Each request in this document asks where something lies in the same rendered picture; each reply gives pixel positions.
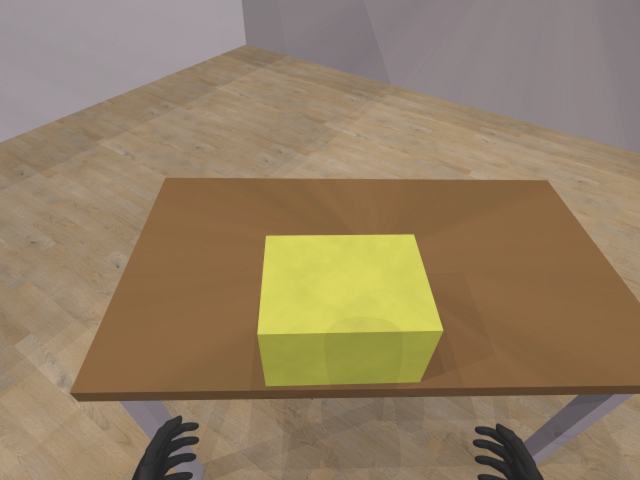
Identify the left robot hand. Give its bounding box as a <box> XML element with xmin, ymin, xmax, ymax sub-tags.
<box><xmin>132</xmin><ymin>415</ymin><xmax>199</xmax><ymax>480</ymax></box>

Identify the right robot hand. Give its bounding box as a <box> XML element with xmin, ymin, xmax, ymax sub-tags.
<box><xmin>473</xmin><ymin>423</ymin><xmax>544</xmax><ymax>480</ymax></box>

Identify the table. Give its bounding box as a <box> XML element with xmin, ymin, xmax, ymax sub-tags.
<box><xmin>70</xmin><ymin>178</ymin><xmax>640</xmax><ymax>480</ymax></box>

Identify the carton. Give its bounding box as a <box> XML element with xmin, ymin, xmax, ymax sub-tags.
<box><xmin>257</xmin><ymin>234</ymin><xmax>443</xmax><ymax>386</ymax></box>

